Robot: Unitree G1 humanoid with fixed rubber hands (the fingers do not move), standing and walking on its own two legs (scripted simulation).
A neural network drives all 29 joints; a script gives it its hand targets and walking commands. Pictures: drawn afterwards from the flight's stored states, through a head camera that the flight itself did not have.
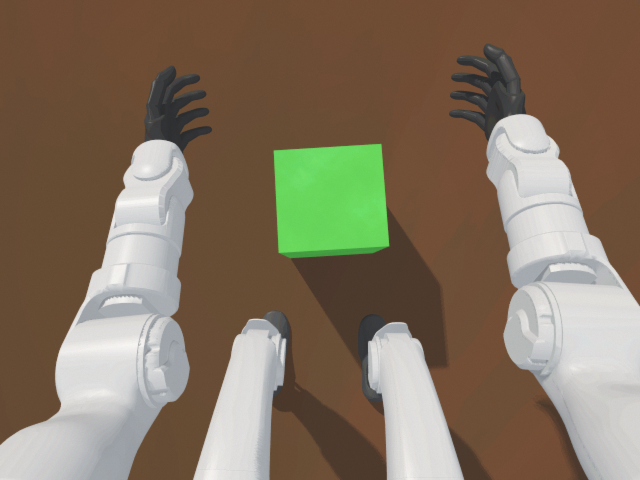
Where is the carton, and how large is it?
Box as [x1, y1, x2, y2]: [274, 144, 388, 257]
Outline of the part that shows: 380,144 274,150 278,248 280,253 289,257 374,252 388,246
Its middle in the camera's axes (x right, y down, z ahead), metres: +0.02 -0.06 +0.86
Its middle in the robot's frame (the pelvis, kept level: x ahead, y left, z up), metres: +0.48 +0.00 -0.51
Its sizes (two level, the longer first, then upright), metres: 0.210 0.200 0.250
